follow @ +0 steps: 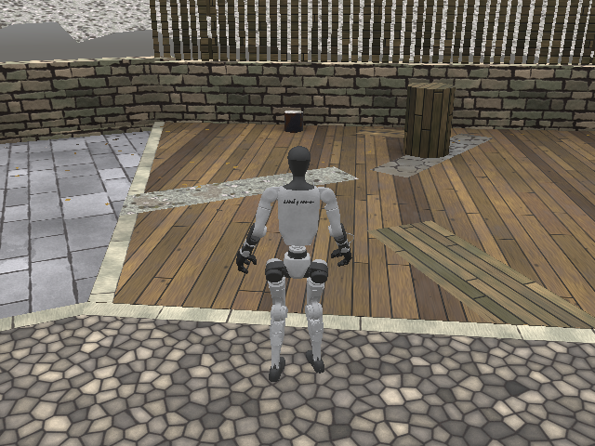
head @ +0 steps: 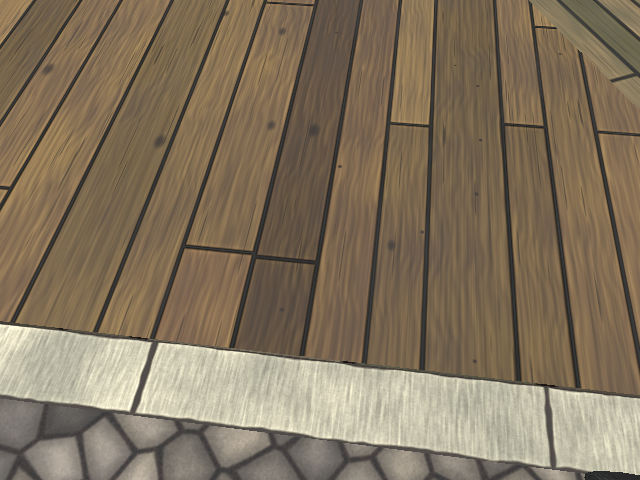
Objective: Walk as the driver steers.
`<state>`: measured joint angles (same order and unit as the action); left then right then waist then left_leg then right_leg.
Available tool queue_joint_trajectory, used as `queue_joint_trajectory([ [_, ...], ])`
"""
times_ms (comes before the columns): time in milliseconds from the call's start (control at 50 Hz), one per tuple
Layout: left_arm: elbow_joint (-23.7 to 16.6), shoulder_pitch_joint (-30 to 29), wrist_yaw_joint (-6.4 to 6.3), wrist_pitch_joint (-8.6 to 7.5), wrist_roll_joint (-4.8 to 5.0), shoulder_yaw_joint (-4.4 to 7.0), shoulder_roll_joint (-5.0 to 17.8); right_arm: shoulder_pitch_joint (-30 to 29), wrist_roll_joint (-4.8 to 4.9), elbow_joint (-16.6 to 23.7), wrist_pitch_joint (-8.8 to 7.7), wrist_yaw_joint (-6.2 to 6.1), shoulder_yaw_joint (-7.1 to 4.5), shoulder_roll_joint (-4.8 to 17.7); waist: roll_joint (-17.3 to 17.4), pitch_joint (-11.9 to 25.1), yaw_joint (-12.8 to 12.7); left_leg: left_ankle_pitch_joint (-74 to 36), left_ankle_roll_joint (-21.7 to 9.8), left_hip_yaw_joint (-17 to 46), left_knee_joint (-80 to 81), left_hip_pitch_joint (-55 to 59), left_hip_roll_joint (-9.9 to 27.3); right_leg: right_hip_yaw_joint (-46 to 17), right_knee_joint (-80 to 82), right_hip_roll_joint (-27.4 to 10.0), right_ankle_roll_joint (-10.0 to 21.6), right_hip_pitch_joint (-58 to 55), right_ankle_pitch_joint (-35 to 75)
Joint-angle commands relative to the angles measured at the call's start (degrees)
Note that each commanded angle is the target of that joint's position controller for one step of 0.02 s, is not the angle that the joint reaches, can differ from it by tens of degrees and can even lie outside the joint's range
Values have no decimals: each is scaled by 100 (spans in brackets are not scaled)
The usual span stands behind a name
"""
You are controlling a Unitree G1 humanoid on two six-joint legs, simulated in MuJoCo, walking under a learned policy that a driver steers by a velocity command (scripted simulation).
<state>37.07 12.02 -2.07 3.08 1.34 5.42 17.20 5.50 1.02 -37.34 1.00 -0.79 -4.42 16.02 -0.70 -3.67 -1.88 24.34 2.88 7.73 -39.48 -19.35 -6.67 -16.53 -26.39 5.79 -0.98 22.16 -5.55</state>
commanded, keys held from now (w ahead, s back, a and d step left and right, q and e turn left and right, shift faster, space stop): e+shift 0.20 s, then w+e+shift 0.04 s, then w+q+shift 0.76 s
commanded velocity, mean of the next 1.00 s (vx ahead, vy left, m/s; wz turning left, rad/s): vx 0.57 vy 0.00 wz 0.13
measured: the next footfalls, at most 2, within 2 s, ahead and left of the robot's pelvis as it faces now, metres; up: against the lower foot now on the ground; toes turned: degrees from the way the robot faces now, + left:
left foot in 0.04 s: +0.04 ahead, +0.11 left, +0.00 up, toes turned -12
right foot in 0.52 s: +0.09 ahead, -0.19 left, +0.00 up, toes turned -12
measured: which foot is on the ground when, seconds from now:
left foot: up 0.00-0.02, down 0.04-0.52, up 0.54-0.96, down 0.98-1.00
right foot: down 0.00-0.06, up 0.08-0.50, down 0.52-0.98, up 1.00-1.00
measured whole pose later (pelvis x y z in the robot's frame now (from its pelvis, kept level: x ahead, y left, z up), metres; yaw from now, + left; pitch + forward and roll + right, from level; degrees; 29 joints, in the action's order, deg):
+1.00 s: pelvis +0.38 -0.05 -0.05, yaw +11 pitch +1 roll -1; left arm 50.2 26.6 -0.7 -2.2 -2.6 2.2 14.7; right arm 4.2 -1.1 -37.9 -0.3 3.5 -2.9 18.1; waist 1.0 -2.4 -0.6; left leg 14.0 -12.2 -8.5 -45.0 -33.5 -4.4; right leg 13.6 -49.7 -5.5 -2.6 -7.4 -24.1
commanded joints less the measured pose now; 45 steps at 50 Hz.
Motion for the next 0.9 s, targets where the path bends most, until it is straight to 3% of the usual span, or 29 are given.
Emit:
queue_joint_trajectory([
  [20, -524, -339, -42, -23, 86, 333, 1018, 464, 36, 152, -168, 40, -158, 420, -1229, 1144, 269, -657, -143, -113, 1376, 591, -54, -1732, 854, -951, 851, -950, -965],
  [40, -540, -379, -48, -33, 134, 315, 959, 702, 30, 29, -176, 23, -215, 533, -1141, 1149, 387, -1139, -266, -132, 1983, 1182, 157, -1618, 750, -767, 673, -563, -1403],
  [60, -516, -172, -50, -28, 122, 257, 750, 818, -37, 2, -160, -12, -292, 813, -637, 1286, 312, -1111, -564, 457, 2218, 1976, 987, -1235, 72, -404, 407, 150, -2395],
  [80, -678, -201, -21, -69, 145, 223, 562, 586, -296, 80, -139, 10, -360, 1293, 1324, 987, 129, -1253, -1338, 2051, 2545, 1888, 2317, 161, -1454, 436, 139, 1357, -2777],
  [100, -605, -64, 13, -159, 33, 364, 1021, 126, -496, 255, -203, 9, -308, 1064, 1260, 707, 27, -1825, -1659, 2289, 2582, 1318, 2858, 213, -2658, -34, -92, 1575, -2663],
  [120, -455, 51, 40, -149, 16, 442, 1256, -260, -428, 368, -229, -55, -214, 746, 830, 589, -122, -2108, -1524, 1613, 2442, 1125, 2603, 435, -3289, -202, -169, 1462, -2273],
  [140, -298, 209, 29, -93, -5, 428, 1147, -438, -315, 413, -232, -114, -155, 550, 568, 544, -162, -2111, -1296, 1018, 2321, 1086, 2187, 540, -3629, -232, -231, 1424, -1906],
  [160, -245, 317, 21, -42, -22, 383, 981, -460, -219, 400, -219, -167, -124, 498, 569, 500, -139, -2253, -1215, 690, 2225, 1198, 2035, 627, -4067, -300, -288, 1603, -1627],
  [200, -361, 178, 69, -6, 17, 283, 785, -254, -203, 363, -175, -233, -81, 506, 671, 355, 19, -3072, -1309, 81, 2179, 1223, 1910, 1022, -4545, -506, -440, 1856, -1392],
  [240, -638, -332, 132, -48, 88, 188, 747, 495, -189, 231, -177, -246, -137, 703, 842, 458, 488, -1029, -1370, 239, 2651, 1924, 2086, 1331, -4205, -871, -512, 2499, -1008],
  [280, -817, -685, 164, -150, 18, 73, 577, 1139, -126, 41, -248, -174, -157, 855, 732, 426, 797, 465, -1504, 863, 2943, 2250, 2234, 1190, -3798, -873, -477, 2723, -1156],
  [320, -780, -668, 183, -321, 0, -29, 354, 1317, -121, -86, -366, -74, -136, 849, 644, 241, 749, 659, -1584, 1006, 3142, 2256, 2285, 1030, -3079, -800, -315, 2601, -1125],
  [360, -770, -785, 231, -513, -45, -68, 351, 1167, -34, -99, -434, -2, -131, 904, 712, 69, 607, 223, -1575, 780, 3275, 1895, 2195, 1433, -2206, -935, -206, 2063, -969],
  [420, -741, -1008, 313, -749, 31, -101, 325, 1219, 57, -158, -488, 82, -165, 1066, 892, -110, 592, -151, -1576, 516, 3202, 1036, 1958, 1724, -1037, -676, -166, 758, -1135],
  [440, -651, -950, 472, -458, -527, -126, 357, 1502, -388, -418, -430, 220, -195, 1076, 888, 60, 634, 30, -1434, 261, 3042, 1028, 1681, 2147, -675, -393, -73, 303, -1603],
  [460, -659, -863, 501, -399, -484, -128, 268, 1582, -379, -486, -388, 277, -210, 1039, 1161, -2, 594, -19, -1438, 329, 2897, 677, 1668, 2194, -392, -289, -1, -257, -1443],
  [480, -550, -452, 462, -421, -399, -128, 227, 1446, -279, -507, -362, 292, -196, 972, 1069, 52, 265, -54, -1374, 338, 2614, 203, 1611, 2141, 93, -295, 80, -1146, -900],
  [500, -312, 273, 378, -489, -387, -55, 401, 1332, -222, -494, -366, 279, -166, 816, 739, 304, -125, -258, -1254, 229, 1990, -593, 1422, 1980, 174, -382, 165, -2505, -767],
  [520, -109, 1410, 274, -588, -456, 77, 811, 920, -184, -316, -418, 287, -78, 527, -59, 902, -861, -120, -1049, -204, 318, -1619, 880, 902, 510, -1384, 313, -3979, -1650],
  [540, -25, 2196, 175, -634, -598, 205, 1634, 506, -102, 146, -494, 234, 94, -91, -1670, 1411, -1174, 1027, -892, -652, -1699, -2955, 392, -1191, 1317, -3030, 458, -4665, -3783],
  [560, -95, 1718, 99, -628, -580, 192, 1538, 517, -153, 200, -440, 187, 19, 308, -1038, 1136, -927, 354, -965, -142, -2607, -3312, 534, -2100, 1516, -3318, 828, -3712, -4297],
  [580, -123, 1111, 116, -640, -514, 18, 1008, 436, -164, 133, -381, 225, -40, 462, -670, 505, -536, -196, -953, -43, -2842, -3396, 829, -1279, 1408, -2961, 731, -3205, -3810],
  [600, -139, 715, 152, -662, -442, -98, 632, 682, -171, -26, -350, 303, -51, 486, -701, 340, -253, -575, -837, -183, -2765, -3108, 991, -449, 1490, -2579, 581, -2747, -3079],
  [640, -84, 529, 130, -699, -362, -185, 386, 954, -271, -250, -209, 446, -92, 548, -842, 194, 4, -904, -617, -445, -2910, -2818, 1174, 514, 1744, -2211, 492, -2326, -2211],
  [680, 104, 734, 156, -785, -320, -182, 349, 751, -290, -195, -125, 545, -48, 400, -727, -20, 33, -1304, -562, -507, -3198, -3047, 1215, 1104, 1896, -2127, 505, -2201, -1533],
  [740, 385, 941, 189, -888, -324, -183, 267, 219, -265, -14, -80, 598, 8, 305, -525, -382, 101, -1804, -575, -526, -3057, -3433, 1242, 1820, 2114, -2118, 531, -2132, -767],
  [820, 703, 1016, 131, -953, -361, -170, 312, -542, -275, 276, -79, 704, 138, 271, -325, -735, 137, -2230, -867, -1194, -1721, -2979, 1253, 2850, 2398, -1929, 432, -2077, 451],
  [860, 849, 1124, 93, -929, -349, -153, 486, -827, -255, 407, -87, 723, 228, 158, -216, -739, 146, -2096, -1160, -1707, -929, -2294, 1006, 3291, 2170, -1874, 334, -2210, 2448],
  [900, 914, 1258, 36, -857, -350, -93, 837, -546, -190, 359, -73, 634, 214, 268, -451, -218, 381, -1736, -1414, -2119, -691, -1433, 474, 3402, 1234, -1984, 271, -2787, 5937],
])
Keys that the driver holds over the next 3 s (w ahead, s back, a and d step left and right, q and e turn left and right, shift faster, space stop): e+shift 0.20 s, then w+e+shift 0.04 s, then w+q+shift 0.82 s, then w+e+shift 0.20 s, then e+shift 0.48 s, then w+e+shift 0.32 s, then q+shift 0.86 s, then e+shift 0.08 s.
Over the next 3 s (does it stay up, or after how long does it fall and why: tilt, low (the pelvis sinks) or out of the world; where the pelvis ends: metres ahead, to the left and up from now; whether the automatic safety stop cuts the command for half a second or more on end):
stays up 1.33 0.00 0.00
